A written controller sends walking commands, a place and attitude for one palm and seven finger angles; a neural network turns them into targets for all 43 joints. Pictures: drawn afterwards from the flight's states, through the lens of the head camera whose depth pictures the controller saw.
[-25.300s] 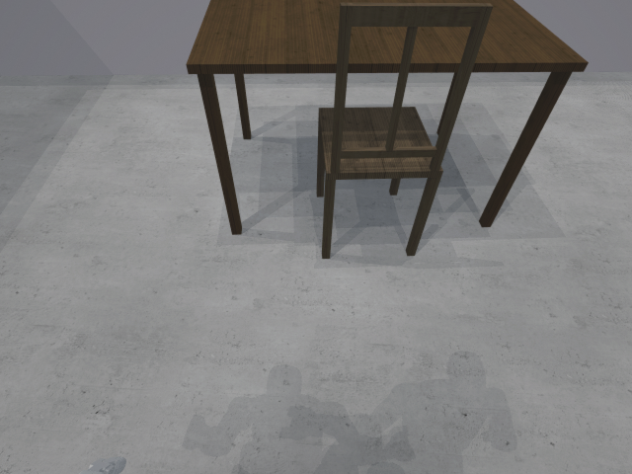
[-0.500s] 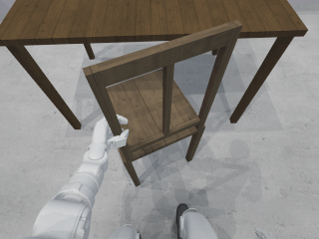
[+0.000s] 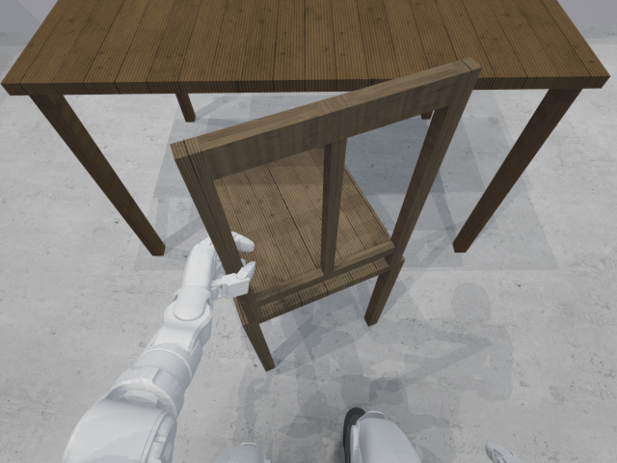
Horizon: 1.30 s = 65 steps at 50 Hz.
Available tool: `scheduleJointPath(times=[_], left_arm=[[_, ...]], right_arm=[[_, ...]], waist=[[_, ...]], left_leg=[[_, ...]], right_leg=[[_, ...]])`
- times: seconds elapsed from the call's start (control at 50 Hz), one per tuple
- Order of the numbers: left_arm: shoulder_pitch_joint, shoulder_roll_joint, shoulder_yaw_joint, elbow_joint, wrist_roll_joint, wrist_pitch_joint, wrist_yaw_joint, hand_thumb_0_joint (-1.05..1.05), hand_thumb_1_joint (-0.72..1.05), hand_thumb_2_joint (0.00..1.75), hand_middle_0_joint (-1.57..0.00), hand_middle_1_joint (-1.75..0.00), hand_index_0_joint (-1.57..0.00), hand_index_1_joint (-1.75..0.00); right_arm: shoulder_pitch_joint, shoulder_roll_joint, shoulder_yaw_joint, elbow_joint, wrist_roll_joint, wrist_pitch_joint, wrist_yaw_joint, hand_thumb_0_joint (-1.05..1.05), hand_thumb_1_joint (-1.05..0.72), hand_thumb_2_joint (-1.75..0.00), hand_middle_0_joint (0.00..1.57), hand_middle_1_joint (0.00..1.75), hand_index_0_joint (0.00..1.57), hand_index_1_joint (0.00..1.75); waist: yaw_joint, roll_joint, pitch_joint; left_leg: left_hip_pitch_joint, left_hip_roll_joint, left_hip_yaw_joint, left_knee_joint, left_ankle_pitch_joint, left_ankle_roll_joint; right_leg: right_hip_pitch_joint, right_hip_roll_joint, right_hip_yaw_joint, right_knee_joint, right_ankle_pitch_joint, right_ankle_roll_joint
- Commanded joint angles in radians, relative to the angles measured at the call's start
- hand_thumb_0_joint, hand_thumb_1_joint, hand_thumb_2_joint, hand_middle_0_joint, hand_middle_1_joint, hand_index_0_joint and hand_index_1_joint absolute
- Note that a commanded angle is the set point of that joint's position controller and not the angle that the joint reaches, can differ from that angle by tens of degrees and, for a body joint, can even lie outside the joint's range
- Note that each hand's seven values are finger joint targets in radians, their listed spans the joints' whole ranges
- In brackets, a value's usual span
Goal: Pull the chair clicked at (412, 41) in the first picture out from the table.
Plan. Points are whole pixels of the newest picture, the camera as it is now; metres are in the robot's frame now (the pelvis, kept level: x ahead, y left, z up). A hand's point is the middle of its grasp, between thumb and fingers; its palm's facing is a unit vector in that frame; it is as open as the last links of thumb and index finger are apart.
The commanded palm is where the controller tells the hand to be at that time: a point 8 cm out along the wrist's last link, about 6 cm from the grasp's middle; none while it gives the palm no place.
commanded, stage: step backward, pulling the chair out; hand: left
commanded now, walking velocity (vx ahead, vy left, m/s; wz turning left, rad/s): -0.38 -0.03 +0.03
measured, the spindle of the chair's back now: (330, 219) +0.46 -0.02 -0.03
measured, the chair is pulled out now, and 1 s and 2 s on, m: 0.20 0.20 0.21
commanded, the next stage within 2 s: none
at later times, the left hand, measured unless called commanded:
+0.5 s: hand (241, 277) +0.37 +0.11 -0.05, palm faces -0.01 -0.98 -0.20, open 5.8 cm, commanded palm +0.38 +0.16 -0.04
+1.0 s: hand (240, 278) +0.37 +0.11 -0.05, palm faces -0.04 -0.98 -0.20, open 5.8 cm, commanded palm +0.38 +0.17 -0.04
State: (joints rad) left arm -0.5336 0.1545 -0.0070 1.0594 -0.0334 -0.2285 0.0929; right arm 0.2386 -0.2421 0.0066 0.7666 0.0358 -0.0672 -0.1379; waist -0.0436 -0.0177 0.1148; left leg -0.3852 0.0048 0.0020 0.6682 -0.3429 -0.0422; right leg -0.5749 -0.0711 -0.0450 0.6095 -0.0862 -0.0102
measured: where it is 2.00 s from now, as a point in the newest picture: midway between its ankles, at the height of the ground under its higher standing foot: outside the picture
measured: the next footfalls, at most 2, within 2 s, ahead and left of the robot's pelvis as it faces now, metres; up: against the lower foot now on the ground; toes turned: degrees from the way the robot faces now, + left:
none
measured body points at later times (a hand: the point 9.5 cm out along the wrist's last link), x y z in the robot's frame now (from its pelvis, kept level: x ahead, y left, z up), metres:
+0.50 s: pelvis -0.01 +0.00 +0.00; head +0.07 -0.02 +0.44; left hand +0.36 +0.16 -0.03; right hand +0.06 -0.27 -0.13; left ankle +0.00 +0.15 -0.72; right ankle +0.13 -0.11 -0.72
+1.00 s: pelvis +0.00 +0.00 +0.00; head +0.07 -0.01 +0.45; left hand +0.36 +0.16 -0.03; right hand +0.07 -0.26 -0.13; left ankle +0.00 +0.15 -0.72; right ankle +0.13 -0.12 -0.72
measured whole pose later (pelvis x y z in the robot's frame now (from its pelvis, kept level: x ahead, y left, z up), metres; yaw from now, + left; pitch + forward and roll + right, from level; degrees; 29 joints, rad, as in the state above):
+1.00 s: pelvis +0.00 +0.00 +0.00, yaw -1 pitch +4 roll +2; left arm -0.53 0.16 0.01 1.07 -0.03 -0.22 0.10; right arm 0.25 -0.25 0.02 0.77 0.04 -0.07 -0.13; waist -0.06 -0.02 0.10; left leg -0.38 0.01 0.01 0.64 -0.32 -0.04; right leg -0.57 -0.07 -0.05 0.56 -0.08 0.00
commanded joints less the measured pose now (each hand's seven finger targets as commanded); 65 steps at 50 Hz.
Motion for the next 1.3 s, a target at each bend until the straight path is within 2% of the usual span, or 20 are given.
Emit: scheduleJointPath(times=[0.0,0.04,0.1,0.2,0.26,0.38,0.44,0.52,0.6,0.66,0.78,0.86,0.9,0.94,1.0,1.02,1.08,1.14,1.22,1.28], left_arm=[[-0.355,0.191,0.033,-0.203,0.01,-0.062,0.016,0.0,0.9,0.9,-0.5,-1.45,-0.5,-1.45],[-0.349,0.2,0.035,-0.182,0.013,-0.065,0.017,0.0,0.9,0.9,-0.5,-1.45,-0.5,-1.45],[-0.332,0.218,0.049,-0.15,0.013,-0.058,0.022,0.0,0.9,0.9,-0.5,-1.45,-0.5,-1.45],[-0.372,0.19,0.03,-0.194,0.015,-0.07,0.023,0.0,0.9,0.9,-0.5,-1.45,-0.5,-1.45],[-0.387,0.185,0.035,-0.22,0.014,-0.07,0.021,0.0,0.9,0.9,-0.5,-1.45,-0.5,-1.45],[-0.322,0.243,0.063,-0.158,0.007,-0.054,0.021,0.0,0.9,0.9,-0.5,-1.45,-0.5,-1.45],[-0.34,0.232,0.062,-0.145,0.016,-0.052,0.023,0.0,0.9,0.9,-0.5,-1.45,-0.5,-1.45],[-0.37,0.21,0.036,-0.189,0.006,-0.054,0.021,0.0,0.9,0.9,-0.5,-1.45,-0.5,-1.45],[-0.369,0.209,0.047,-0.215,0.008,-0.05,0.027,0.0,0.9,0.9,-0.5,-1.45,-0.5,-1.45],[-0.38,0.189,0.029,-0.224,0.011,-0.051,0.017,0.0,0.9,0.9,-0.5,-1.45,-0.5,-1.45],[-0.314,0.234,0.061,-0.152,0.009,-0.046,0.023,0.0,0.9,0.9,-0.5,-1.45,-0.5,-1.45],[-0.353,0.217,0.051,-0.167,0.015,-0.055,0.02,0.0,0.9,0.9,-0.5,-1.45,-0.5,-1.45],[-0.358,0.21,0.043,-0.187,0.014,-0.056,0.022,0.0,0.9,0.9,-0.5,-1.45,-0.5,-1.45],[-0.383,0.184,0.03,-0.22,0.014,-0.058,0.023,0.0,0.9,0.9,-0.5,-1.45,-0.5,-1.45],[-0.376,0.187,0.032,-0.238,0.01,-0.048,0.019,0.0,0.9,0.9,-0.5,-1.45,-0.5,-1.45],[-0.372,0.187,0.03,-0.246,0.01,-0.047,0.017,0.0,0.9,0.9,-0.5,-1.45,-0.5,-1.45],[-0.322,0.216,0.049,-0.201,0.006,-0.043,0.021,0.0,0.9,0.9,-0.5,-1.45,-0.5,-1.45],[-0.327,0.225,0.058,-0.166,0.017,-0.038,0.022,0.0,0.9,0.9,-0.5,-1.45,-0.5,-1.45],[-0.364,0.199,0.035,-0.184,0.009,-0.046,0.019,0.0,0.9,0.9,-0.5,-1.45,-0.5,-1.45],[-0.382,0.2,0.044,-0.222,0.008,-0.044,0.025,0.0,0.9,0.9,-0.5,-1.45,-0.5,-1.45]], right_arm=[[0.053,-0.144,-0.054,-0.074,0.008,-0.023,-0.008,0.0,-0.9,-0.9,0.2,0.3,0.2,0.3],[0.076,-0.137,-0.053,-0.057,0.011,-0.027,-0.003,0.0,-0.9,-0.9,0.2,0.3,0.2,0.3],[0.074,-0.141,-0.041,-0.04,0.011,-0.033,-0.001,0.0,-0.9,-0.9,0.2,0.3,0.2,0.3],[0.025,-0.158,-0.035,-0.079,0.007,-0.034,-0.01,0.0,-0.9,-0.9,0.2,0.3,0.2,0.3],[0.03,-0.146,-0.044,-0.089,0.006,-0.033,-0.009,0.0,-0.9,-0.9,0.2,0.3,0.2,0.3],[0.084,-0.145,-0.051,-0.049,0.017,-0.036,-0.002,0.0,-0.9,-0.9,0.2,0.3,0.2,0.3],[0.081,-0.143,-0.036,-0.042,0.013,-0.039,0.003,0.0,-0.9,-0.9,0.2,0.3,0.2,0.3],[0.036,-0.156,-0.032,-0.08,0.015,-0.037,-0.004,0.0,-0.9,-0.9,0.2,0.3,0.2,0.3],[0.031,-0.16,-0.036,-0.094,0.009,-0.035,-0.012,0.0,-0.9,-0.9,0.2,0.3,0.2,0.3],[0.036,-0.147,-0.04,-0.097,0.004,-0.032,-0.007,0.0,-0.9,-0.9,0.2,0.3,0.2,0.3],[0.095,-0.145,-0.046,-0.047,0.014,-0.038,-0.001,0.0,-0.9,-0.9,0.2,0.3,0.2,0.3],[0.068,-0.141,-0.03,-0.056,0.01,-0.038,0.0,0.0,-0.9,-0.9,0.2,0.3,0.2,0.3],[0.046,-0.159,-0.03,-0.072,0.008,-0.037,-0.006,0.0,-0.9,-0.9,0.2,0.3,0.2,0.3],[0.019,-0.147,-0.026,-0.097,0.005,-0.034,-0.01,0.0,-0.9,-0.9,0.2,0.3,0.2,0.3],[0.027,-0.145,-0.037,-0.1,0.003,-0.027,-0.011,0.0,-0.9,-0.9,0.2,0.3,0.2,0.3],[0.027,-0.142,-0.039,-0.102,0.002,-0.025,-0.008,0.0,-0.9,-0.9,0.2,0.3,0.2,0.3],[0.075,-0.141,-0.049,-0.074,0.01,-0.026,-0.005,0.0,-0.9,-0.9,0.2,0.3,0.2,0.3],[0.077,-0.135,-0.038,-0.056,0.011,-0.027,0.003,0.0,-0.9,-0.9,0.2,0.3,0.2,0.3],[0.038,-0.154,-0.032,-0.075,0.01,-0.027,-0.005,0.0,-0.9,-0.9,0.2,0.3,0.2,0.3],[0.007,-0.153,-0.03,-0.098,0.005,-0.024,-0.013,0.0,-0.9,-0.9,0.2,0.3,0.2,0.3]], waist=[[0.007,-0.021,-0.448],[-0.002,-0.123,-0.462],[0.0,-0.109,-0.453],[0.015,0.162,-0.427],[0.015,0.103,-0.439],[0.004,-0.131,-0.447],[-0.002,-0.102,-0.468],[0.015,0.059,-0.443],[0.022,0.125,-0.414],[0.018,0.094,-0.412],[0.003,-0.143,-0.431],[0.001,-0.061,-0.449],[0.011,0.087,-0.428],[0.021,0.142,-0.41],[0.02,0.113,-0.419],[0.022,0.104,-0.413],[0.01,-0.096,-0.429],[0.005,-0.149,-0.459],[0.011,0.043,-0.446],[0.026,0.159,-0.4]], left_leg=[[-0.008,0.094,-0.064,-0.043,0.116,0.023],[0.057,0.024,-0.026,0.028,-0.04,0.012],[0.103,0.019,-0.025,-0.012,-0.075,0.019],[-0.011,0.164,-0.118,-0.233,0.153,0.065],[-0.016,0.16,-0.082,-0.146,0.302,0.039],[0.078,0.013,-0.016,0.034,-0.095,0.014],[0.11,0.015,-0.021,-0.016,-0.086,0.019],[0.009,0.119,-0.09,-0.191,0.012,0.055],[-0.052,0.161,-0.103,-0.205,0.191,0.055],[-0.063,0.145,-0.081,-0.142,0.15,0.037],[0.083,0.012,-0.021,0.028,-0.085,0.018],[0.107,0.053,-0.049,-0.094,-0.026,0.035],[0.041,0.123,-0.103,-0.202,0.066,0.057],[-0.042,0.172,-0.119,-0.226,0.184,0.063],[-0.037,0.169,-0.097,-0.167,0.28,0.046],[-0.062,0.155,-0.082,-0.145,0.197,0.041],[0.029,0.039,-0.04,0.0,-0.01,0.018],[0.097,0.0,-0.021,0.053,-0.104,0.013],[0.08,0.115,-0.103,-0.18,0.1,0.048],[-0.041,0.191,-0.137,-0.235,0.239,0.069]], right_leg=[[0.343,-0.138,0.158,-0.076,0.06,-0.037],[0.286,-0.197,0.206,-0.214,-0.054,-0.051],[0.267,-0.2,0.161,-0.257,-0.135,-0.04],[0.337,-0.037,0.051,-0.02,-0.118,0.027],[0.379,-0.06,0.08,0.01,0.091,0.002],[0.274,-0.208,0.206,-0.269,-0.118,-0.054],[0.273,-0.2,0.16,-0.273,-0.16,-0.034],[0.327,-0.085,0.096,-0.14,-0.222,0.023],[0.377,-0.043,0.066,-0.006,-0.051,0.013],[0.365,-0.087,0.105,-0.01,-0.023,-0.013],[0.246,-0.204,0.2,-0.28,-0.182,-0.057],[0.247,-0.148,0.118,-0.234,-0.204,-0.004],[0.288,-0.072,0.074,-0.126,-0.189,0.019],[0.354,-0.036,0.049,0.009,-0.091,0.021],[0.386,-0.056,0.071,0.027,0.051,0.001],[0.384,-0.079,0.098,0.014,0.013,-0.009],[0.296,-0.177,0.203,-0.195,-0.06,-0.056],[0.28,-0.226,0.186,-0.279,-0.119,-0.063],[0.292,-0.09,0.074,-0.14,-0.145,0.015],[0.376,-0.033,0.042,0.034,-0.059,0.019]])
